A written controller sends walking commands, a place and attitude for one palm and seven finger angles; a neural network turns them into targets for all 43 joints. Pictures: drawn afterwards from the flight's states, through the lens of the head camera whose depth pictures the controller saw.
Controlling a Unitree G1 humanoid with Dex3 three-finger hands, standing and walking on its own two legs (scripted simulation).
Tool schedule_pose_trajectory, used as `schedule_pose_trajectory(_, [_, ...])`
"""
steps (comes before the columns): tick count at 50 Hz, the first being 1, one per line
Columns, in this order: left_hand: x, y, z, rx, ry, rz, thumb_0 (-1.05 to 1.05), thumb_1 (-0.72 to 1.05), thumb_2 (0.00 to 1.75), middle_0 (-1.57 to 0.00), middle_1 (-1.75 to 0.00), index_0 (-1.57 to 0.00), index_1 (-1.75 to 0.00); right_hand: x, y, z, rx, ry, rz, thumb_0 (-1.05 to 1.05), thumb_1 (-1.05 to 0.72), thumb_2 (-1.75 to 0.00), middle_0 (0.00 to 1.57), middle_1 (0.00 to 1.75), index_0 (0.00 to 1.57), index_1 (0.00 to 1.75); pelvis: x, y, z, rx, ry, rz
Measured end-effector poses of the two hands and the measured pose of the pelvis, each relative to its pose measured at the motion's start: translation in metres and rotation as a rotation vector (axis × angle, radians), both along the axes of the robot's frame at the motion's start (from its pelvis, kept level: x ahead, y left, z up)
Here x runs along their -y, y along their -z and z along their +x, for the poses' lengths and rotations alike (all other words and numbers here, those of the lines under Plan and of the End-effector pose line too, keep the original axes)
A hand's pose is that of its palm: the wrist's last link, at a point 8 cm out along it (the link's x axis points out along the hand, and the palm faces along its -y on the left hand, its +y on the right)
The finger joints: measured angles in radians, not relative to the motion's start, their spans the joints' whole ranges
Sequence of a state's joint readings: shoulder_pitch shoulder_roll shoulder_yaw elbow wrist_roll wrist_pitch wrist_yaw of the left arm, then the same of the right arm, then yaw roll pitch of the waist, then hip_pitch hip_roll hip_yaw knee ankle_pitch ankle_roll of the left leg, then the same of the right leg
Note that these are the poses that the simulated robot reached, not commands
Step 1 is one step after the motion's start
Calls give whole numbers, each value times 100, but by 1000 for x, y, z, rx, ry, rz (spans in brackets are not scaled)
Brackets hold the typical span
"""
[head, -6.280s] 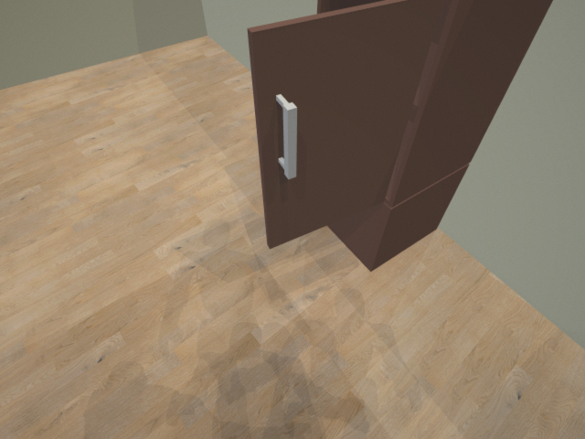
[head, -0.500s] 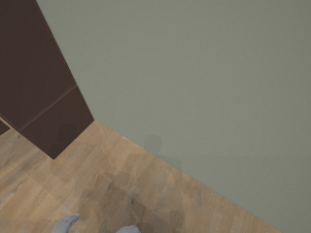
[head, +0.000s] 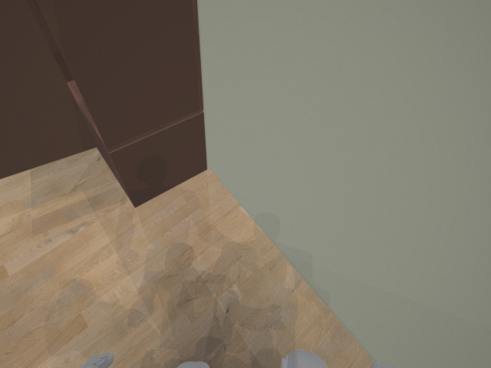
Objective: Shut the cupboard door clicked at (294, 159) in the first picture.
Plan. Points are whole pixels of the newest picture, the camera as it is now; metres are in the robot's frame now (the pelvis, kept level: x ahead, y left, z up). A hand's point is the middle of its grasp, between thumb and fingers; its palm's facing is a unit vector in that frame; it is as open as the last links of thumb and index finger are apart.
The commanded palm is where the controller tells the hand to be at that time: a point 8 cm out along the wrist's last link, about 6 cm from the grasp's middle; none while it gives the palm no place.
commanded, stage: turn to face it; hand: left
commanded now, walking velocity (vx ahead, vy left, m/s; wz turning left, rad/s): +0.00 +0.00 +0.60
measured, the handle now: out of the picture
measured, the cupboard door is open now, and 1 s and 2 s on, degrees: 83 83 83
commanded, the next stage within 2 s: take the last steps up to it in 0.86 s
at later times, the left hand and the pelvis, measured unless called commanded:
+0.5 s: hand out of the picture +0.01 +0.19 -0.18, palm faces +0.32 -0.92 -0.21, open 7.4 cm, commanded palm none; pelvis +0.01 -0.01 -0.01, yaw +19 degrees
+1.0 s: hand out of the picture -0.01 +0.17 -0.16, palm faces +0.49 -0.83 -0.25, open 7.4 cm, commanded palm none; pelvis +0.03 -0.03 +0.00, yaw +29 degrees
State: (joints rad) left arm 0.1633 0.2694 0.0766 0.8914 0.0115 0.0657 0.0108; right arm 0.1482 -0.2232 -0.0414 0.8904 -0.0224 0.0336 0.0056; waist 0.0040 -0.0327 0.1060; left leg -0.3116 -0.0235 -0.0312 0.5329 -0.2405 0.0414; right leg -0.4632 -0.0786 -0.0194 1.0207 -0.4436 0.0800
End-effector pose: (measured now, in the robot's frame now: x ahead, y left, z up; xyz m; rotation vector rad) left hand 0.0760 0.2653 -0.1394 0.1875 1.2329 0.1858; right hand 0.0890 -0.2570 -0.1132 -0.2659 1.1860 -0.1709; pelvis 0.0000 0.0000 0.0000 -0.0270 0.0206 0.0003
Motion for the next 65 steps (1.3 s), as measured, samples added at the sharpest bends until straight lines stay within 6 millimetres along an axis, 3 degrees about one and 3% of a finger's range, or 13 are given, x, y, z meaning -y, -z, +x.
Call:
schedule_pose_trajectory(6, [10, -16, 15, 79, -30, 28, 0, 91, 90, -20, -30, -20, -30, 8, 11, -7, -60, -21, 38, 0, -90, -90, 20, 30, 20, 30, 15, -2, 2, -5, -74, -2])
schedule_pose_trajectory(10, [22, -19, 13, 135, -58, 65, 0, 91, 90, -20, -30, -20, -30, 22, 28, -2, -83, -36, 66, 1, -90, -90, 20, 30, 20, 30, 32, 8, 5, -11, -121, 29])
schedule_pose_trajectory(14, [35, -23, -8, 108, -105, 62, 0, 91, 90, -20, -30, -20, -30, 28, 29, 13, -99, -75, 71, 1, -90, -90, 20, 30, 20, 30, 36, 4, 7, 10, -182, 32])
schedule_pose_trajectory(18, [44, -18, -32, 65, -163, 27, 0, 91, 90, -20, -30, -20, -30, 22, 19, 36, -92, -129, 67, 1, -90, -90, 19, 30, 20, 30, 35, -1, 12, 15, -236, 50])
schedule_pose_trajectory(22, [43, -6, -63, 22, -234, -12, 0, 90, 90, -20, -30, -21, -30, 3, 13, 69, -62, -219, 48, 1, -91, -90, 19, 30, 20, 30, 27, 1, 14, 14, -287, 56])
schedule_pose_trajectory(26, [28, 18, -97, -33, -317, -40, 0, 90, 90, -21, -30, -21, -30, -23, 14, 103, 19, -315, 15, 1, -90, -90, 19, 30, 20, 30, 11, 16, 14, 9, -335, 32])
schedule_pose_trajectory(29, [18, 21, -113, -78, -362, -30, 0, 90, 90, -20, -30, -21, -30, -38, 8, 113, 52, -362, 3, 0, -90, -90, 19, 30, 20, 30, 8, 15, 12, 14, -354, 27])
schedule_pose_trajectory(38, [10, -5, -108, -3, -427, 5, 1, 91, 90, -20, -30, -20, -30, -55, 6, 109, 0, -426, 32, 0, -90, -90, 20, 30, 20, 30, 12, -1, 15, 21, -422, 6])
schedule_pose_trajectory(45, [35, -10, -106, 29, -452, 43, 0, 91, 90, -20, -30, -20, -30, -46, 30, 110, -47, -424, 95, 0, -90, -90, 20, 30, 20, 30, 28, 8, 25, 22, -464, 35])
schedule_pose_trajectory(54, [62, -6, -133, -16, -536, -45, 0, 90, 90, -20, -30, -20, -30, -55, 17, 113, -112, -472, 63, 1, -90, -90, 19, 30, 20, 30, 18, -4, 29, 14, -531, 52])
schedule_pose_trajectory(61, [48, 19, -174, -102, -632, -111, 0, 90, 90, -20, -30, -21, -30, -90, 16, 123, -69, -554, 12, 1, -90, -90, 19, 30, 20, 30, -13, 9, 29, 6, -575, 38])
schedule_pose_trajectory(65, [24, 11, -166, -117, -628, -101, 1, 91, 90, -20, -30, -20, -30, -99, 10, 111, -82, -544, 8, 0, -90, -90, 19, 30, 20, 30, -28, 1, 38, 8, -584, 30])
